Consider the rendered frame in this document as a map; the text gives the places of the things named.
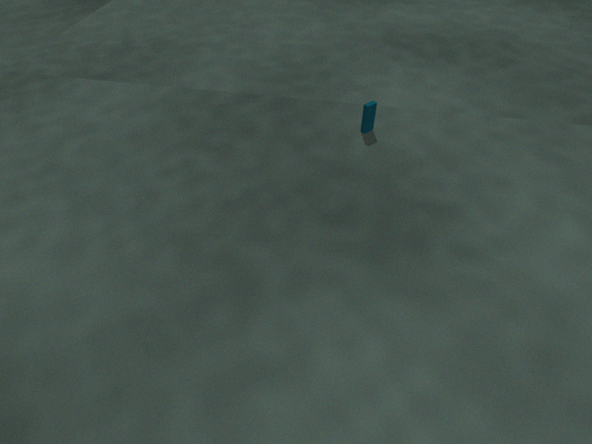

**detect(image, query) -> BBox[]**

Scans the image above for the carton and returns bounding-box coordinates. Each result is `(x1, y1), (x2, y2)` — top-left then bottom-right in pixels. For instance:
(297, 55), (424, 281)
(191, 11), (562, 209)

(361, 101), (377, 134)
